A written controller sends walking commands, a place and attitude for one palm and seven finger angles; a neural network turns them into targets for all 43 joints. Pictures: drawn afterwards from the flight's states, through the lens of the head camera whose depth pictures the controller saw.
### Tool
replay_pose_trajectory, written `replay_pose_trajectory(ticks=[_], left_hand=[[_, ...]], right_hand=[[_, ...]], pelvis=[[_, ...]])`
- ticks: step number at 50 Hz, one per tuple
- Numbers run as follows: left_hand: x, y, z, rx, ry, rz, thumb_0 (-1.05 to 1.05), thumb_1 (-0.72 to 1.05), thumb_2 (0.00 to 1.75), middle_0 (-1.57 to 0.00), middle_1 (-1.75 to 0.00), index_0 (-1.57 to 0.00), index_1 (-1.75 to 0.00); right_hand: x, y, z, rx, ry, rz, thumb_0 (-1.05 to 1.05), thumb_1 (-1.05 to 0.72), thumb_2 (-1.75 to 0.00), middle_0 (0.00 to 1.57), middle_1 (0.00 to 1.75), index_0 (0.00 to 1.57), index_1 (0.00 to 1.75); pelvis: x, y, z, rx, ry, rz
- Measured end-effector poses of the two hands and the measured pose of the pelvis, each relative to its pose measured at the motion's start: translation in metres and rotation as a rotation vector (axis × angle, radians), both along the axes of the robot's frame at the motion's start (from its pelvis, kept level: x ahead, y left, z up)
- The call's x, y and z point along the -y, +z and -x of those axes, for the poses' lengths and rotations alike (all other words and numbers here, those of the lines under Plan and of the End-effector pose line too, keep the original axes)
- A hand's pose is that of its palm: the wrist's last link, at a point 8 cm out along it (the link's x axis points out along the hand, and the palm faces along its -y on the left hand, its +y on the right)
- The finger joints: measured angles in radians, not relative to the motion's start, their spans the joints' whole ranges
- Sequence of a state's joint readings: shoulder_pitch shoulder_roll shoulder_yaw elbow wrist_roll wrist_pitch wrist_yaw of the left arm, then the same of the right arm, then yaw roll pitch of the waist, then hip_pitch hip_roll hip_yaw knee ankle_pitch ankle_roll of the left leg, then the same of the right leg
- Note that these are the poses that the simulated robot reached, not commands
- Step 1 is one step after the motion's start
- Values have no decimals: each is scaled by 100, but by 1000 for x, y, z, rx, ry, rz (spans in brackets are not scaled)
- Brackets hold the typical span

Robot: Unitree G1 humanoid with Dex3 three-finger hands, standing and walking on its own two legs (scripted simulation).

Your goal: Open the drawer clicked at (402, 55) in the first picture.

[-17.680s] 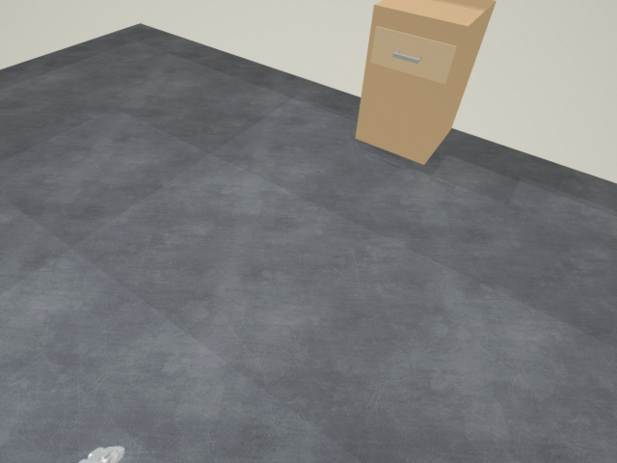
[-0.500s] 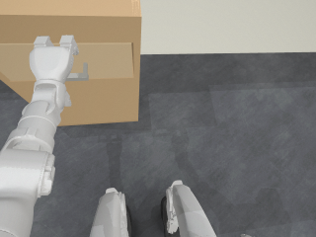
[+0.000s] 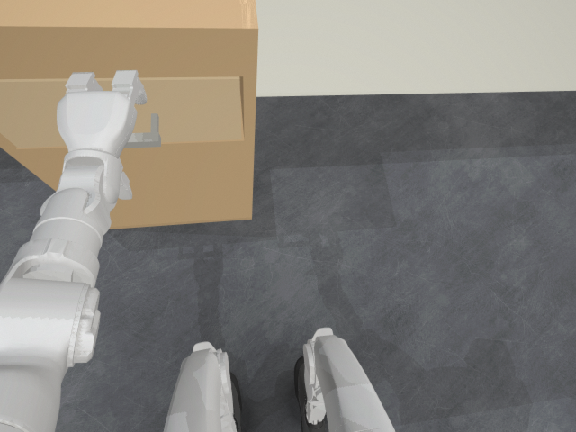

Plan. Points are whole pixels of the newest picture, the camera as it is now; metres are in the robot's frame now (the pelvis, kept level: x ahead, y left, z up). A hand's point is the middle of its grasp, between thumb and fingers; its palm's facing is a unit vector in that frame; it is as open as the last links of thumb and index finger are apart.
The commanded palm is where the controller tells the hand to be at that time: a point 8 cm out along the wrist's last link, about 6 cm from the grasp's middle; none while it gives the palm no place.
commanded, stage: move the hooked fingers above the handle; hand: left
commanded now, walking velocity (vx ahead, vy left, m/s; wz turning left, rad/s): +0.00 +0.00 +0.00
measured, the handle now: (118, 131) +0.57 +0.22 -0.08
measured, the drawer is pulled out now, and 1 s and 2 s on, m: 0.00 0.00 0.00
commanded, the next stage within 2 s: lower the fingers behind the handle in 0.48 s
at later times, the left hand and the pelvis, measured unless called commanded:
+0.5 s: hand (119, 141) +0.52 +0.20 -0.04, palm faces -0.01 -0.08 -1.00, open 13.9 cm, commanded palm +0.51 +0.21 +0.02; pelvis +0.01 +0.00 +0.00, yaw +0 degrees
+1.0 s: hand (124, 153) +0.52 +0.20 -0.06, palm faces -0.05 -0.07 -1.00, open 13.9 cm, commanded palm +0.51 +0.20 -0.01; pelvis +0.01 +0.00 -0.01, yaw +0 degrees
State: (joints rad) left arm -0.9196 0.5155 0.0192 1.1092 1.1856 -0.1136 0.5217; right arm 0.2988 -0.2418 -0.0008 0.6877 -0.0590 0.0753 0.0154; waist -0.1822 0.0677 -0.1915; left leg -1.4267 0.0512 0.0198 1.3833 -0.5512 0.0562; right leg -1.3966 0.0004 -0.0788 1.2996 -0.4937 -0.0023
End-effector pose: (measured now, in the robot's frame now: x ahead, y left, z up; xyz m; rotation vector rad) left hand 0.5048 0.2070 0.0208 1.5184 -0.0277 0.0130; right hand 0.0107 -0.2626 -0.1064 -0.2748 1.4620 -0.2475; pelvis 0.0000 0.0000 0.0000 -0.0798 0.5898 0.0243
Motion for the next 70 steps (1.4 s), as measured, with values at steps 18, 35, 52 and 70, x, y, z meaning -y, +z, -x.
replay_pose_trajectory(ticks=[18, 35, 52, 70], left_hand=[[-5, 5, 7, -161, -22, 7, 0, -49, 30, -32, -120, -32, -121], [-37, -8, 11, -102, 152, -70, 0, -49, 30, -34, -122, -32, -120], [-3, -35, 3, -43, -21, 13, 0, -49, 30, -32, -120, -32, -120], [-18, -40, 6, -118, 67, -46, 0, -49, 30, -31, -120, -32, -120]], right_hand=[[5, 13, -13, 35, 8, 17, 0, -91, -90, 21, 30, 20, 30], [-1, -3, -22, 23, 9, -38, 0, -91, -90, 21, 30, 20, 30], [13, -15, -16, 13, 20, 28, 0, -91, -90, 21, 30, 20, 30], [4, -31, -15, 34, 19, -21, 0, -91, -90, 21, 30, 20, 30]], pelvis=[[4, 13, -6, 20, 7, -6], [4, 8, -5, 6, -9, -13], [3, -16, -4, -29, -13, -1], [9, -24, 1, -29, -10, -1]])
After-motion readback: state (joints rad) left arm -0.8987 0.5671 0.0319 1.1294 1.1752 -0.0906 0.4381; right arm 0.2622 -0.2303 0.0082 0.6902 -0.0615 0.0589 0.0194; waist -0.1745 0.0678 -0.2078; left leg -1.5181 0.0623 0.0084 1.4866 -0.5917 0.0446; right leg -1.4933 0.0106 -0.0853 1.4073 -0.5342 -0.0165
